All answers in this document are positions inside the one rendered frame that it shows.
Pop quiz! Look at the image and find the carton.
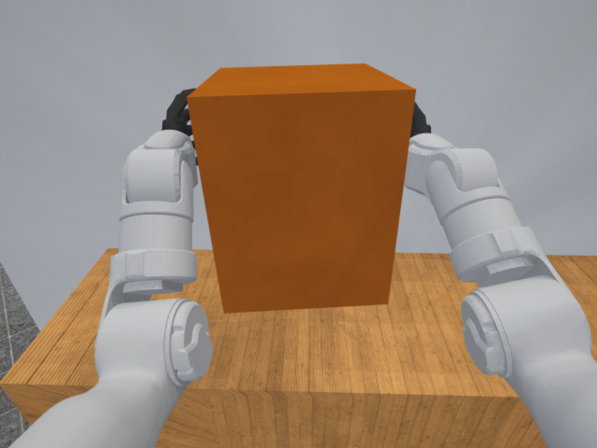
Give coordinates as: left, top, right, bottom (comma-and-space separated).
187, 63, 416, 314

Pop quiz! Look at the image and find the robot right upper arm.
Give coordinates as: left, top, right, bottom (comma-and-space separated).
461, 275, 597, 448

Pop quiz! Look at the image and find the right robot forearm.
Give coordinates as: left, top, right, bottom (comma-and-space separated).
404, 133, 592, 352

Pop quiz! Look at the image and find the left robot hand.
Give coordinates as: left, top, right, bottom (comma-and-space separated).
162, 89, 198, 166

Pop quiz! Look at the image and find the robot left upper arm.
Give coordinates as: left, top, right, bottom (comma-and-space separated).
8, 298, 213, 448

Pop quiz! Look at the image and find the pedestal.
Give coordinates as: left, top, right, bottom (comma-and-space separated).
0, 248, 597, 448

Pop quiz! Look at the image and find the left robot forearm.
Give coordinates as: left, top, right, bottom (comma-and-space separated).
94, 130, 198, 375

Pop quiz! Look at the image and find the right robot hand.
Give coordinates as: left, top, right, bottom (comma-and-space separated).
410, 102, 431, 138

